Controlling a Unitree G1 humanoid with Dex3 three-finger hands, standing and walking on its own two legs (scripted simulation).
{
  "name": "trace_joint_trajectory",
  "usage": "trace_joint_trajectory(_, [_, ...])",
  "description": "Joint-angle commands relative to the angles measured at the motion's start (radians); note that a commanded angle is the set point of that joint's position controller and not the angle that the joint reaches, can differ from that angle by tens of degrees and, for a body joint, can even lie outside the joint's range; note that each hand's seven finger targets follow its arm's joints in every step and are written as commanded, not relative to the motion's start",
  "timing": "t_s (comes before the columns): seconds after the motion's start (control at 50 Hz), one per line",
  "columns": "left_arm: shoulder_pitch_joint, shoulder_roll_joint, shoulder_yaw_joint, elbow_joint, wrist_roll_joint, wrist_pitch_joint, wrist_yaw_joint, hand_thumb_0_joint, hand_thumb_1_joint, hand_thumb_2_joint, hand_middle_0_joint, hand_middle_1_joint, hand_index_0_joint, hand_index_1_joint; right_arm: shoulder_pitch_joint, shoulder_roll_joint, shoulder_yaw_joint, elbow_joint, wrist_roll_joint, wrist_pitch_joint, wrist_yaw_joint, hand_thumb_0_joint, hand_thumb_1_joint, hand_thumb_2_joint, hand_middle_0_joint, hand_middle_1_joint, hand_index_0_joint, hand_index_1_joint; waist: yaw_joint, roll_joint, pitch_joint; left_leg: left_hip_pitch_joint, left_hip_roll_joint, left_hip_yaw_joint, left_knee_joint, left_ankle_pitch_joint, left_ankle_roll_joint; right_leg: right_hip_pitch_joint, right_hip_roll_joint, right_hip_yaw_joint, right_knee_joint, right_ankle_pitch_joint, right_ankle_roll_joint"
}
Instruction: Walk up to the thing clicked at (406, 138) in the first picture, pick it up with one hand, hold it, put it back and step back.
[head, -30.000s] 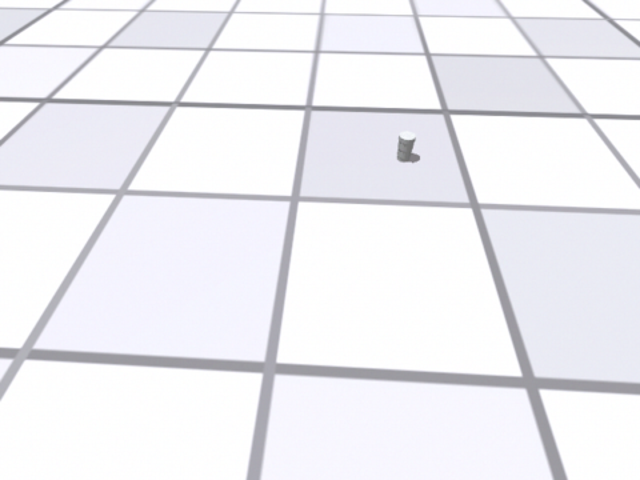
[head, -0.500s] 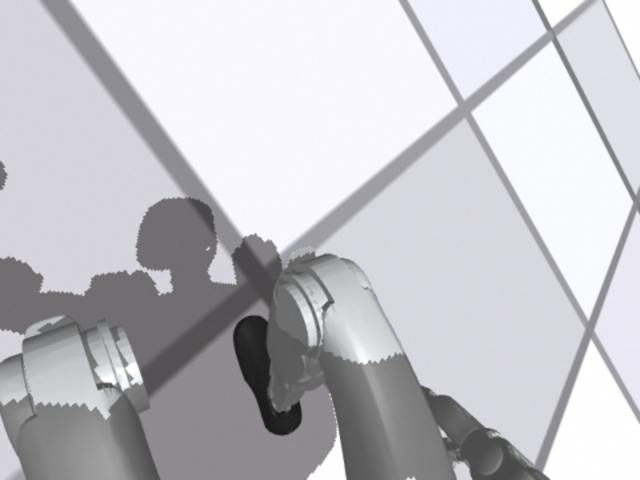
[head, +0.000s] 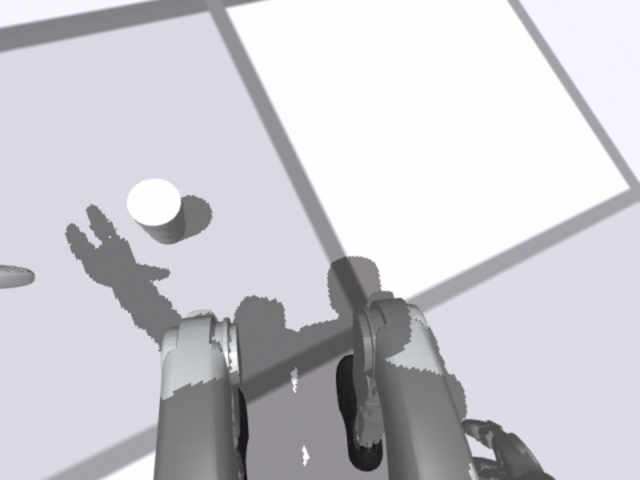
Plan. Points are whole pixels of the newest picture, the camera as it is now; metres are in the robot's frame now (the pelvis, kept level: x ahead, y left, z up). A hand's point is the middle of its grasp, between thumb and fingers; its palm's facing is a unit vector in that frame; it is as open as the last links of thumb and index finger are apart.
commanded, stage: home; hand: left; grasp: from the side
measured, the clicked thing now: (162, 216) +0.52 +0.24 -0.33
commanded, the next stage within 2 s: none
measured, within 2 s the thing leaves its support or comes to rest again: neither
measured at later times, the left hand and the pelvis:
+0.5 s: hand out of the picture +0.31 +0.26 +0.12, palm faces +0.24 -0.88 -0.42, open 17.0 cm; pelvis +0.06 -0.03 +0.23, yaw +7 degrees
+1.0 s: hand out of the picture +0.23 +0.17 +0.27, palm faces +0.22 -0.93 -0.29, open 16.8 cm; pelvis +0.09 -0.02 +0.32, yaw +7 degrees
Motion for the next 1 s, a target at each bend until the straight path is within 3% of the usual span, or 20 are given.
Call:
trace_joint_trajectory(0.0, [-0.022,0.313,0.065,-0.442,-0.034,-0.001,0.064,0.000,-0.290,0.210,-0.082,-0.101,-0.082,-0.102,0.097,-0.215,-0.127,-0.135,0.038,-0.040,-0.060,0.000,-0.896,-0.902,0.201,0.301,0.201,0.301,0.020,0.190,-0.701,0.661,0.019,-0.095,-0.594,-0.119,-0.036,0.435,0.026,-0.037,-0.320,-0.060,-0.065])
trace_joint_trajectory(0.04, [-0.025,0.218,0.017,-0.467,-0.043,0.015,0.088,0.000,-0.369,0.166,-0.078,-0.092,-0.078,-0.093,0.078,-0.177,-0.123,-0.110,0.042,-0.069,-0.088,0.000,-0.896,-0.902,0.201,0.301,0.201,0.301,0.007,0.192,-0.605,0.693,0.021,-0.098,-0.654,-0.139,-0.035,0.442,0.023,-0.027,-0.379,-0.076,-0.067])
trace_joint_trajectory(0.08, [-0.019,0.218,0.018,-0.509,-0.044,0.023,0.110,0.000,-0.420,0.144,-0.087,-0.097,-0.086,-0.097,0.073,-0.166,-0.130,-0.112,0.041,-0.096,-0.108,0.000,-0.896,-0.902,0.201,0.301,0.201,0.301,0.030,0.239,-0.622,0.789,0.027,-0.092,-0.697,-0.099,-0.044,0.470,0.021,-0.013,-0.415,-0.058,-0.071])
trace_joint_trajectory(0.16, [0.093,0.077,-0.062,-0.475,-0.059,0.050,0.134,0.000,-0.452,0.122,-0.078,-0.086,-0.078,-0.086,0.086,-0.139,-0.129,-0.103,0.028,-0.139,-0.133,0.000,-0.895,-0.902,0.201,0.301,0.201,0.301,0.027,0.264,-0.628,0.946,0.030,-0.046,-0.730,0.137,-0.064,0.561,0.013,0.001,-0.505,0.057,-0.084])
trace_joint_trajectory(0.24, [0.215,-0.031,-0.114,-0.394,-0.079,0.080,0.150,0.000,-0.495,0.094,-0.067,-0.072,-0.067,-0.073,0.110,-0.106,-0.123,-0.101,0.024,-0.179,-0.153,0.000,-0.895,-0.902,0.201,0.301,0.201,0.301,0.024,0.160,-0.578,0.981,0.011,0.026,-0.749,0.327,-0.046,0.792,0.011,0.015,-0.646,0.215,-0.082])
trace_joint_trajectory(0.3, [0.303,-0.104,-0.147,-0.358,-0.091,0.110,0.156,0.000,-0.516,0.086,-0.073,-0.077,-0.073,-0.078,0.118,-0.096,-0.127,-0.110,0.028,-0.204,-0.161,0.000,-0.895,-0.902,0.201,0.301,0.201,0.301,0.025,0.096,-0.525,1.014,0.007,0.037,-0.826,0.352,-0.042,0.938,0.006,0.022,-0.740,0.268,-0.076])
trace_joint_trajectory(0.36, [0.379,-0.125,-0.154,-0.378,-0.104,0.140,0.167,0.000,-0.496,0.103,-0.085,-0.090,-0.085,-0.090,0.118,-0.085,-0.128,-0.127,0.035,-0.222,-0.167,0.000,-0.895,-0.902,0.201,0.301,0.201,0.301,0.043,0.028,-0.521,1.051,0.006,0.045,-0.904,0.367,-0.037,1.115,0.002,0.036,-0.830,0.312,-0.064])
trace_joint_trajectory(0.44, [0.437,-0.181,-0.199,-0.460,-0.117,0.178,0.183,0.000,-0.503,0.101,-0.089,-0.092,-0.088,-0.093,0.130,-0.072,-0.128,-0.140,0.040,-0.247,-0.181,0.000,-0.895,-0.902,0.201,0.301,0.201,0.301,0.049,0.043,-0.520,1.184,0.004,0.057,-0.993,0.447,-0.044,1.249,0.003,0.042,-0.922,0.399,-0.059])
trace_joint_trajectory(0.5, [0.516,-0.199,-0.212,-0.506,-0.121,0.207,0.201,0.000,-0.474,0.138,-0.129,-0.133,-0.129,-0.134,0.131,-0.060,-0.125,-0.148,0.041,-0.263,-0.196,0.000,-0.895,-0.901,0.201,0.301,0.201,0.301,0.056,0.025,-0.449,1.236,0.001,0.063,-1.070,0.440,-0.044,1.341,0.001,0.045,-1.010,0.400,-0.055])
trace_joint_trajectory(0.58, [0.594,-0.266,-0.266,-0.596,-0.131,0.239,0.218,0.000,-0.420,0.173,-0.141,-0.148,-0.141,-0.149,0.131,-0.050,-0.124,-0.166,0.042,-0.281,-0.219,0.000,-0.896,-0.901,0.201,0.301,0.201,0.301,0.059,0.056,-0.346,1.341,-0.004,0.071,-1.188,0.394,-0.049,1.394,0.002,0.044,-1.122,0.335,-0.056])
trace_joint_trajectory(0.64, [0.682,-0.335,-0.336,-0.674,-0.136,0.264,0.222,0.000,-0.441,0.149,-0.117,-0.124,-0.117,-0.124,0.134,-0.034,-0.118,-0.176,0.038,-0.296,-0.234,0.000,-0.896,-0.901,0.201,0.301,0.201,0.301,0.050,0.077,-0.276,1.402,-0.002,0.068,-1.268,0.367,-0.054,1.427,0.008,0.032,-1.185,0.303,-0.059])
trace_joint_trajectory(0.66, [0.706,-0.336,-0.333,-0.704,-0.139,0.270,0.224,0.000,-0.419,0.165,-0.124,-0.133,-0.124,-0.133,0.132,-0.037,-0.121,-0.188,0.038,-0.300,-0.238,0.000,-0.896,-0.901,0.201,0.301,0.201,0.301,0.057,0.078,-0.259,1.423,-0.001,0.068,-1.291,0.353,-0.055,1.437,0.010,0.027,-1.200,0.289,-0.059])
trace_joint_trajectory(0.76, [0.830,-0.397,-0.411,-0.852,-0.143,0.298,0.220,0.000,-0.423,0.152,-0.104,-0.113,-0.103,-0.113,0.110,-0.025,-0.114,-0.227,0.031,-0.330,-0.255,0.000,-0.896,-0.901,0.201,0.301,0.201,0.301,0.056,0.051,-0.165,1.468,0.005,0.053,-1.376,0.296,-0.055,1.464,0.018,0.001,-1.257,0.230,-0.058])
trace_joint_trajectory(0.86, [0.899,-0.409,-0.416,-0.934,-0.144,0.305,0.204,0.000,-0.447,0.125,-0.078,-0.087,-0.078,-0.087,0.097,-0.022,-0.113,-0.253,0.024,-0.360,-0.261,0.000,-0.896,-0.902,0.201,0.301,0.201,0.301,0.056,-0.018,-0.073,1.468,0.004,0.056,-1.428,0.226,-0.046,1.479,0.022,-0.005,-1.313,0.165,-0.049])
trace_joint_trajectory(0.98, [0.908,-0.426,-0.422,-0.948,-0.136,0.296,0.186,0.000,-0.505,0.084,-0.059,-0.064,-0.058,-0.065,0.103,-0.021,-0.111,-0.250,0.009,-0.390,-0.264,0.000,-0.896,-0.902,0.201,0.301,0.201,0.301,0.050,-0.015,-0.065,1.503,0.006,0.053,-1.436,0.278,-0.053,1.494,0.023,-0.002,-1.301,0.204,-0.053])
